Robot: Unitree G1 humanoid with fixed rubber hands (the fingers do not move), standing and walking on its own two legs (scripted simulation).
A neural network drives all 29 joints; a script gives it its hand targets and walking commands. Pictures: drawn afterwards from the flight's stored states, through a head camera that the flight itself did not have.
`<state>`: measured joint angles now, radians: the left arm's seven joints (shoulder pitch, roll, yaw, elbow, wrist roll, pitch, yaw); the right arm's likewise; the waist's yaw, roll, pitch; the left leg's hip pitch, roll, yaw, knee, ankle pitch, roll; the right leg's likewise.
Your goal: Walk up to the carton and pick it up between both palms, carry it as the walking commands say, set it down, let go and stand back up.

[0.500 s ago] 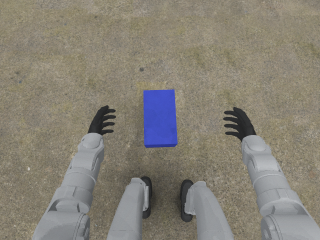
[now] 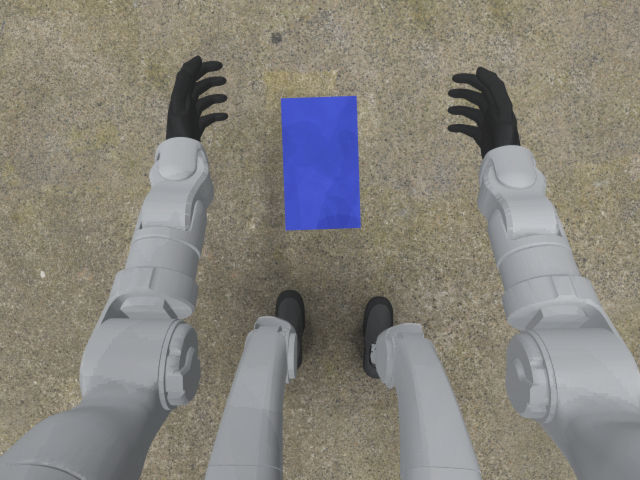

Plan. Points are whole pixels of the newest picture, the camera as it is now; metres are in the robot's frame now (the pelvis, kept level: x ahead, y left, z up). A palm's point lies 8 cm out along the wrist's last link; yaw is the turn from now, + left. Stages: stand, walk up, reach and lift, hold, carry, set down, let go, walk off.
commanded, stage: reach and lift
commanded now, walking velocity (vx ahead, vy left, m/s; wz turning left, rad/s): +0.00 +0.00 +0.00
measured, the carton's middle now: (320, 168) +0.50 +0.03 -0.60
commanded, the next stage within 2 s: none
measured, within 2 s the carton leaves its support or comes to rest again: neither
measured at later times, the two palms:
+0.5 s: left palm (234, 165) +0.45 +0.17 -0.27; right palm (443, 169) +0.45 -0.15 -0.26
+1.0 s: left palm (254, 180) +0.45 +0.16 -0.41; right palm (416, 180) +0.45 -0.14 -0.40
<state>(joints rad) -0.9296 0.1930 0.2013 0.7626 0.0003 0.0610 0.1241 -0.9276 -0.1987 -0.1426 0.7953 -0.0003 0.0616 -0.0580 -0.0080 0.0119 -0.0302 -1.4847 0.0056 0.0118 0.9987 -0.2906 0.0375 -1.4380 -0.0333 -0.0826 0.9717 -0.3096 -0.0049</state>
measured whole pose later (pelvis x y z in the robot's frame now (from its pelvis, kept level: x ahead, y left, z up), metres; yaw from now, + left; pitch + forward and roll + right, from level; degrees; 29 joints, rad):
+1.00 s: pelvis -0.09 +0.00 -0.22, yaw -2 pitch +30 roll -5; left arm -1.46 0.26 0.17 1.00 -0.10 0.14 0.22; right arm -1.47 -0.26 -0.18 0.99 0.14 0.17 -0.17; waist 0.03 0.01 0.52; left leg -1.99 0.01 -0.02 1.94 -0.47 0.04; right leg -1.93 -0.03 -0.08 1.91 -0.50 -0.01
